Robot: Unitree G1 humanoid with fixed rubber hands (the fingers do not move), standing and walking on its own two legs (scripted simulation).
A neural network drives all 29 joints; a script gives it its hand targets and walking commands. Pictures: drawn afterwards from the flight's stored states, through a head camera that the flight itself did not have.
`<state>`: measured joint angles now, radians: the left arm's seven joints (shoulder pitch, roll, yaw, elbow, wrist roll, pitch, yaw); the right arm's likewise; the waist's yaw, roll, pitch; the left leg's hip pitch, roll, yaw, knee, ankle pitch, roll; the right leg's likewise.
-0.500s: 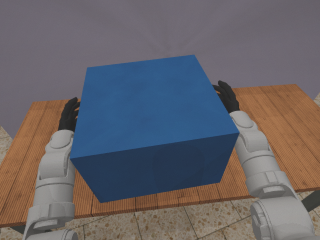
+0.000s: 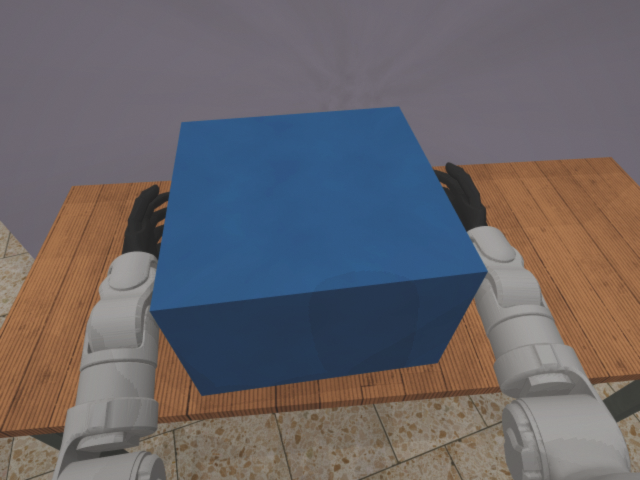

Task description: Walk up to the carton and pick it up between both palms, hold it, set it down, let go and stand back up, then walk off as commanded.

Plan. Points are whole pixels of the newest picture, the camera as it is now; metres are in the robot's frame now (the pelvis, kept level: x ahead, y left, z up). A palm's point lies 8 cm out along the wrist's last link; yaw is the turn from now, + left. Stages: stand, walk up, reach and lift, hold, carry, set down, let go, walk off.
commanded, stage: set down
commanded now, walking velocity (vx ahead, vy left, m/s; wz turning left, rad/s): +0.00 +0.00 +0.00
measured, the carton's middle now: (307, 240) +0.40 +0.02 +0.08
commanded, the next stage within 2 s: none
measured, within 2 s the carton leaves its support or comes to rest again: rests again in 1.16 s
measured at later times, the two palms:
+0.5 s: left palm (142, 257) +0.37 +0.23 +0.09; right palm (443, 224) +0.43 -0.17 +0.08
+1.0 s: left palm (150, 269) +0.37 +0.23 +0.05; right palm (427, 228) +0.45 -0.16 +0.05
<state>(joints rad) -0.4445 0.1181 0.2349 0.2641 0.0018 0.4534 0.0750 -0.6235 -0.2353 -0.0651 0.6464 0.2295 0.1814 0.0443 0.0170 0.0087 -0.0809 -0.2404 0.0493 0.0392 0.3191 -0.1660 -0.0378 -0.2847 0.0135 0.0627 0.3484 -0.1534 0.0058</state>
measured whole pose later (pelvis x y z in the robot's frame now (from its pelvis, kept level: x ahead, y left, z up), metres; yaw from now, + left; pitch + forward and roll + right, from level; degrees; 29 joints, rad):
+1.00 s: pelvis +0.03 +0.00 +0.00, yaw +0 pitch +13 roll +0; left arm -0.40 0.06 0.23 0.35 0.00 0.22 0.13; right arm -0.66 -0.27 -0.02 0.86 0.23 -0.10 0.11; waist 0.09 0.02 -0.08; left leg -0.35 0.05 0.04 0.32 -0.19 -0.04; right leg -0.40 0.01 0.06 0.35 -0.18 0.00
